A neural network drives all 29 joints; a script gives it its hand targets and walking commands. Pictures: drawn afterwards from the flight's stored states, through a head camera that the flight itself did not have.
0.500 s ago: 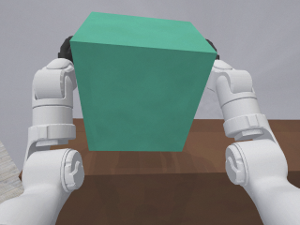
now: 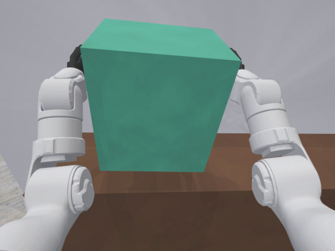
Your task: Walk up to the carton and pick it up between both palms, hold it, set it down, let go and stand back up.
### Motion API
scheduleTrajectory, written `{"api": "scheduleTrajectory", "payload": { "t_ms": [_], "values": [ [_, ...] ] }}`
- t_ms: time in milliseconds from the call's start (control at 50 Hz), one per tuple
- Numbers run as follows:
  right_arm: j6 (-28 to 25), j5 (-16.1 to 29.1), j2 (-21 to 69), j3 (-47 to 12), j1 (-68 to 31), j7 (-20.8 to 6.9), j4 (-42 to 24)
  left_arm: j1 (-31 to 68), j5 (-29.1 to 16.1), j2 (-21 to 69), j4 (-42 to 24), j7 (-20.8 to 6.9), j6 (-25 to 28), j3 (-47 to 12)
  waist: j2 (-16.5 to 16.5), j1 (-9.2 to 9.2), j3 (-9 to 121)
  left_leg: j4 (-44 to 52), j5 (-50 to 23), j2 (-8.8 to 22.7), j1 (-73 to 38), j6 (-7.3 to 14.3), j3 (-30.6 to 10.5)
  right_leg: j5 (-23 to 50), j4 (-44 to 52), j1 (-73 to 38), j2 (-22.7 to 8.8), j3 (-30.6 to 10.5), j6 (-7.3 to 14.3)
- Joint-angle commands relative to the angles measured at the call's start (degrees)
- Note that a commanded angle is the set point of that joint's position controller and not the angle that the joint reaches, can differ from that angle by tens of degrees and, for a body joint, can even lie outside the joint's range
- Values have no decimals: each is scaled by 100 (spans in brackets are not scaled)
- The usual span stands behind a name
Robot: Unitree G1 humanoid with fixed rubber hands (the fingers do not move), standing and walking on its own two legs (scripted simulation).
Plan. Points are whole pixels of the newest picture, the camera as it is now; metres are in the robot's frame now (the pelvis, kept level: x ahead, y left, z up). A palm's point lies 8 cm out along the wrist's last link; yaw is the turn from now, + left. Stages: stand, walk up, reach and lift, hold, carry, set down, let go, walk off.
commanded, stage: hold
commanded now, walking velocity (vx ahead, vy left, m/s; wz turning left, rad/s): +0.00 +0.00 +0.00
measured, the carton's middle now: (156, 99) +0.38 +0.01 +0.25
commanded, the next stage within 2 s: set down in 1.02 s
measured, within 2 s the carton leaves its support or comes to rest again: neither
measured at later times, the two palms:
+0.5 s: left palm (76, 73) +0.38 +0.18 +0.30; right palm (231, 74) +0.38 -0.16 +0.31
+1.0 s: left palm (78, 77) +0.38 +0.18 +0.30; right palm (234, 79) +0.37 -0.16 +0.30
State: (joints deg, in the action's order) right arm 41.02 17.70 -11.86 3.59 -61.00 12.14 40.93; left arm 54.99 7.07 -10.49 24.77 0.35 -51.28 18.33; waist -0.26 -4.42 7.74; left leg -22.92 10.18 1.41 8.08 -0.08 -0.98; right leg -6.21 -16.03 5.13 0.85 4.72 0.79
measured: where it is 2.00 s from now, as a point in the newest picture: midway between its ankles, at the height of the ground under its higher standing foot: outside the picture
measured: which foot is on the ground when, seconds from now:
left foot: down 0.00-1.00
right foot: down 0.00-1.00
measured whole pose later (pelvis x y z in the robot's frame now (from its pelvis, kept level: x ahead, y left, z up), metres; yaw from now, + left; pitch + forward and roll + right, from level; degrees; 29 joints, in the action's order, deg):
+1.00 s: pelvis +0.00 +0.00 +0.00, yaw +0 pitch -5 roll -2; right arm 40.6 17.7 -11.9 3.6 -61.0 12.1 41.2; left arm 55.1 7.1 -10.5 25.2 0.4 -50.7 18.3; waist -0.3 -4.4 7.7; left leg -22.9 10.3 1.4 8.1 -0.1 -1.0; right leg -6.5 -16.3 5.2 0.9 4.7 0.8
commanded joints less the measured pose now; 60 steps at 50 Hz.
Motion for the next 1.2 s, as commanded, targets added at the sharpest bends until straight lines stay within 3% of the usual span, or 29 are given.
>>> {"api": "scheduleTrajectory", "payload": {
  "t_ms": [0,140,380,600,820,880,980,1000,1020,1180],
  "values": [
    [-522,1099,3516,-1264,-5478,-1063,-1512,5144,-1153,3575,-653,-897,584,-2140,588,22,2422,866,287,-117,990,-58,-329,365,-146,-1424,247,-746,-63],
    [-463,1249,3572,-1538,-5251,-962,-1659,4889,-1146,3445,-864,-846,537,-2118,438,100,2536,579,-460,-256,494,-103,-245,686,-44,-1308,213,-766,-73],
    [-265,1746,3411,-1933,-4919,-732,-2544,4450,-1326,3391,-1824,-840,349,-2404,551,-7,3175,210,-1777,-361,-12,-324,-246,2090,-215,-1814,286,-765,-149],
    [-196,1449,3233,-1514,-4995,-821,-1982,4619,-1194,3387,-1392,-975,270,-2246,645,-69,2602,492,-963,-257,289,-302,-255,1129,-88,-1464,248,-774,-60],
    [-367,998,3337,-1125,-5280,-1034,-1225,4961,-982,3392,-439,-986,428,-1944,597,-13,1982,974,570,-87,1099,-38,-309,144,-97,-1378,224,-747,-58],
    [-447,1008,3405,-1148,-5369,-1062,-1283,5066,-1017,3486,-476,-956,516,-1999,624,6,2167,1003,598,-68,1135,-23,-335,202,-151,-1466,242,-748,-70],
    [-542,1174,3595,-1375,-5459,-1042,-1646,5150,-1233,3599,-819,-838,616,-2218,550,40,2597,728,-51,-160,779,-82,-318,544,-129,-1375,242,-755,-60],
    [-524,1189,3610,-1415,-5411,-1030,-1619,5120,-1225,3549,-839,-832,608,-2192,506,67,2585,672,-161,-202,687,-90,-292,536,-87,-1312,222,-765,-58],
    [-481,1175,3627,-1224,-5163,-989,-1469,5111,-934,3172,-572,-903,592,-1821,246,-58,2022,822,18,-373,639,99,-160,158,102,-1319,259,-672,-174],
    [-1020,835,3670,-1224,-5378,-961,-1461,5033,-846,3213,-679,-990,994,-1792,302,67,2494,588,-815,-357,52,-12,-141,572,58,-1214,250,-531,-164]
  ]
}}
